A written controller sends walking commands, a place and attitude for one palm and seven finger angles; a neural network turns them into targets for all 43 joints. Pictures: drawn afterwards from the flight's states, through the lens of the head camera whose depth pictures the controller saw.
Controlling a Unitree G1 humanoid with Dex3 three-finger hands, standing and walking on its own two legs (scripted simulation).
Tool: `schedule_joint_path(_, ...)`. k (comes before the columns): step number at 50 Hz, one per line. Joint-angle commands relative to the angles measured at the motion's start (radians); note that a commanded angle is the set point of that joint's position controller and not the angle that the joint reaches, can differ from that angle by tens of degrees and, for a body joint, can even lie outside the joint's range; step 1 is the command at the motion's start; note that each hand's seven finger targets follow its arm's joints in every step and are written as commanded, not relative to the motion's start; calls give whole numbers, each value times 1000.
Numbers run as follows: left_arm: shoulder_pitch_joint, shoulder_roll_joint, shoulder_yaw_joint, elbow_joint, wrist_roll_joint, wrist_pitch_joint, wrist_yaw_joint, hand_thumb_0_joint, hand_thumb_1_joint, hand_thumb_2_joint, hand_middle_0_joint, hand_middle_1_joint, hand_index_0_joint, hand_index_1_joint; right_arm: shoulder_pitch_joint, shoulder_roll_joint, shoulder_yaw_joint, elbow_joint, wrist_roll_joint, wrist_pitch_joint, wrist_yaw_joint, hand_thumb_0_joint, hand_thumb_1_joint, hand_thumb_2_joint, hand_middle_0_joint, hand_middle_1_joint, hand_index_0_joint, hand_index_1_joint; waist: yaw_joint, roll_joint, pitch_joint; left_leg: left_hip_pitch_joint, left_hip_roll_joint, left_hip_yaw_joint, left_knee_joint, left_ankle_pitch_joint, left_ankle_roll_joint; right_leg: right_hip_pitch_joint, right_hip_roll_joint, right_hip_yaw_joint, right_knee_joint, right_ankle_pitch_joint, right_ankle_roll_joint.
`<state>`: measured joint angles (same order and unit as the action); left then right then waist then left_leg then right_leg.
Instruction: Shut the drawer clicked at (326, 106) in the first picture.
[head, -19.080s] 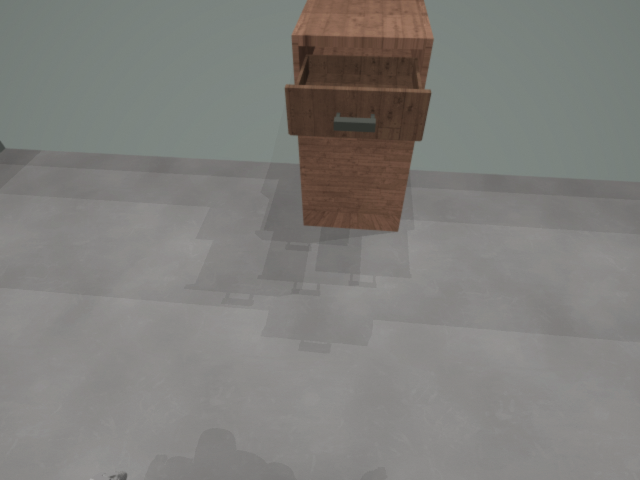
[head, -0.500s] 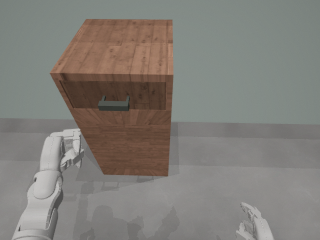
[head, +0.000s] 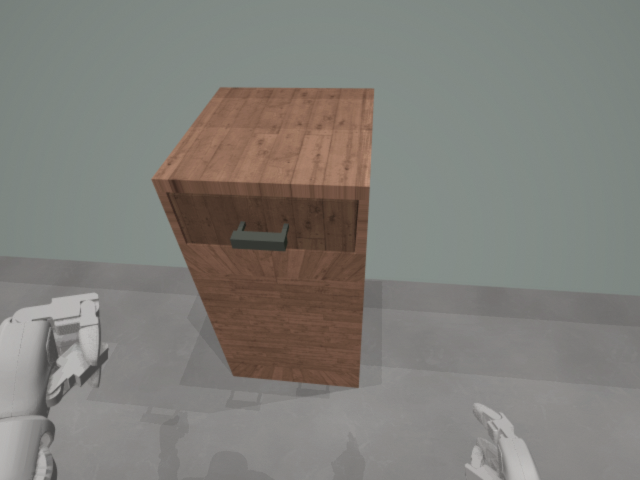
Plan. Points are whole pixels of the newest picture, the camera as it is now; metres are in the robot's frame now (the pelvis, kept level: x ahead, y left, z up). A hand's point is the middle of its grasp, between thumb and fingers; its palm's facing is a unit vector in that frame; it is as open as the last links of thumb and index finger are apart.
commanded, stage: draw the hand back to the body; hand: left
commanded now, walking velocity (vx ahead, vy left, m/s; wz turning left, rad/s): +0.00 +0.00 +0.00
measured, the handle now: (261, 233) +0.58 +0.20 -0.06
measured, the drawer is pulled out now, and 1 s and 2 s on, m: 0.00 0.00 0.00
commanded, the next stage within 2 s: step back with the hand held close in 0.20 s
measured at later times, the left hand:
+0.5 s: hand (86, 359) +0.17 +0.24 +0.16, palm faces +0.38 -0.81 -0.44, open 3.3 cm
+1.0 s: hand (28, 431) +0.11 +0.26 +0.16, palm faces +0.37 -0.80 -0.47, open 3.3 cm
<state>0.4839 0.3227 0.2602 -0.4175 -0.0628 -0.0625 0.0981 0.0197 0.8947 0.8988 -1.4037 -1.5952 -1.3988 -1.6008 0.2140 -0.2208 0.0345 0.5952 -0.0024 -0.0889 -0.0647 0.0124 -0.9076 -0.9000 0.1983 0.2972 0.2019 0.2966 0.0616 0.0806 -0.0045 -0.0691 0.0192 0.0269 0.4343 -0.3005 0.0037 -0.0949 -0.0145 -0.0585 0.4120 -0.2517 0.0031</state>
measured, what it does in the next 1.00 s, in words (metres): shifts its weight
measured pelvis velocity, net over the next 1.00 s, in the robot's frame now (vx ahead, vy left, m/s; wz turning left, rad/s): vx -0.08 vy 0.02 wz -0.01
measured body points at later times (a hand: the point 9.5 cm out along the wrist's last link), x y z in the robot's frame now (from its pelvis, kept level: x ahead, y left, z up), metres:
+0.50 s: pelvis -0.02 +0.00 +0.00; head -0.03 -0.02 +0.45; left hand +0.15 +0.28 +0.18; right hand +0.15 -0.24 -0.08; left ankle -0.04 +0.11 -0.74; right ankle -0.01 -0.12 -0.74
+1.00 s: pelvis -0.08 +0.02 -0.01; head -0.07 +0.02 +0.44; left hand +0.08 +0.30 +0.18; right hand +0.10 -0.21 -0.09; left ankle -0.04 +0.11 -0.74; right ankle -0.01 -0.12 -0.74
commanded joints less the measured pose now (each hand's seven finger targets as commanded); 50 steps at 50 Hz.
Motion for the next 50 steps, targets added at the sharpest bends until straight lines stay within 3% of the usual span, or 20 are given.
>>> schedule_joint_path(1,-9,188,161,-264,-4,-76,19,0,900,900,-1400,-1600,-1400,-1600,-136,-92,-44,-160,5,-83,-12,0,-900,-900,200,300,200,300,7,-44,-37,-46,0,-3,-48,289,15,25,19,16,-53,245,-20)
schedule_joint_path(3,-35,141,118,-227,-2,-78,16,0,900,900,-1400,-1600,-1400,-1600,-128,-95,-42,-151,7,-83,-12,0,-900,-900,200,300,200,300,-11,-56,14,-63,3,-5,-57,238,16,-7,14,13,-56,186,-16)
schedule_joint_path(6,-43,139,117,-183,0,-82,21,0,900,900,-1400,-1600,-1400,-1600,-125,-99,-50,-142,7,-87,-21,0,-900,-900,200,300,200,300,-12,-96,38,-63,1,-1,-55,193,25,-35,12,22,-79,131,-14)
schedule_joint_path(10,-62,162,133,-236,7,-101,30,0,900,900,-1400,-1600,-1400,-1600,-126,-96,-49,-144,3,-104,-23,0,-900,-900,200,300,200,300,-1,-48,-37,-44,-3,-2,-54,201,27,3,2,25,-59,142,-16)
schedule_joint_path(14,-52,170,139,-262,8,-107,34,0,900,900,-1400,-1600,-1400,-1600,-132,-89,-48,-140,3,-121,-23,0,-900,-900,200,300,200,300,3,-16,-38,-47,-3,-1,-50,225,21,18,2,31,-52,177,-19)
schedule_joint_path(16,-54,178,148,-247,8,-106,35,0,900,900,-1400,-1600,-1400,-1600,-136,-89,-46,-136,4,-125,-22,0,-900,-900,200,300,200,300,5,-16,0,-62,-3,-6,-55,200,16,0,7,32,-70,143,-21)
schedule_joint_path(17,-145,276,270,-297,6,-149,37,0,900,900,-1400,-1600,-1400,-1600,-119,-119,-55,-160,1,-93,-16,0,-900,-900,200,300,200,300,-46,-70,100,-143,9,-4,-32,113,34,-111,-47,153,-148,149,-21)
schedule_joint_path(18,-54,208,225,-198,15,-154,31,0,900,900,-1400,-1600,-1400,-1600,-111,-99,-58,-137,-1,-71,-15,0,-900,-900,200,300,200,300,-50,-111,87,-129,5,-14,-13,103,34,-121,-67,153,-166,125,-26)
schedule_joint_path(20,3,161,178,-196,20,-165,25,0,900,900,-1400,-1600,-1400,-1600,-110,-108,-66,-150,-3,-44,-6,0,-900,-900,200,300,200,300,-57,-100,55,-124,11,-13,-14,128,31,-120,-71,142,-161,122,-24)
schedule_joint_path(21,11,167,184,-215,22,-176,26,0,900,900,-1400,-1600,-1400,-1600,-119,-111,-69,-156,-7,-37,-8,0,-900,-900,200,300,200,300,-54,-63,37,-129,12,-16,-34,147,30,-104,-64,122,-145,144,-21)
schedule_joint_path(23,67,160,181,-217,21,-184,30,0,900,900,-1400,-1600,-1400,-1600,-115,-113,-75,-164,-4,-20,-5,0,-900,-900,200,300,200,300,-55,-45,-26,-133,24,-15,-52,195,31,-52,-57,94,-101,214,-12)
schedule_joint_path(28,133,200,221,-281,16,-197,43,0,900,900,-1400,-1600,-1400,-1600,-124,-113,-90,-191,3,7,-9,0,-900,-900,200,300,200,300,-49,-42,-141,-152,37,-30,-52,356,29,33,-43,58,-11,386,2)
schedule_joint_path(32,153,214,236,-306,14,-198,51,0,900,900,-1400,-1600,-1400,-1600,-123,-110,-96,-198,6,15,-16,0,-900,-900,200,300,200,300,-49,-42,-151,-187,46,-42,-52,390,26,36,-35,50,29,417,9)
schedule_joint_path(38,146,206,232,-315,25,-203,57,0,900,900,-1400,-1600,-1400,-1600,-114,-116,-99,-198,4,3,-22,0,-900,-900,200,300,200,300,-52,-16,-113,-328,70,-64,-89,230,44,56,-16,56,92,333,16)
schedule_joint_path(44,117,196,231,-331,38,-220,63,0,900,900,-1400,-1600,-1400,-1600,-104,-121,-97,-206,7,-22,-22,0,-900,-900,200,300,200,300,-62,-20,-59,-537,83,-93,-124,-121,73,97,-13,90,138,221,15)
schedule_joint_path(46,103,208,241,-353,44,-225,66,0,900,900,-1400,-1600,-1400,-1600,-102,-125,-99,-206,6,-31,-23,0,-900,-900,200,300,200,300,-65,-29,-60,-553,72,-91,-100,-187,74,80,-19,114,111,175,11)
schedule_joint_path(47,107,201,236,-346,43,-227,67,0,900,900,-1400,-1600,-1400,-1600,-98,-114,-95,-203,6,-34,-24,0,-900,-900,200,300,200,300,-66,-62,-52,-531,61,-83,-80,-183,69,43,-30,126,85,153,7)
schedule_joint_path(50,92,200,228,-346,40,-234,72,0,900,900,-1400,-1600,-1400,-1600,-85,-117,-97,-193,0,-37,-20,0,-900,-900,200,300,200,300,-74,-107,-36,-455,26,-63,-5,-190,51,-95,-62,175,-30,-23,-13)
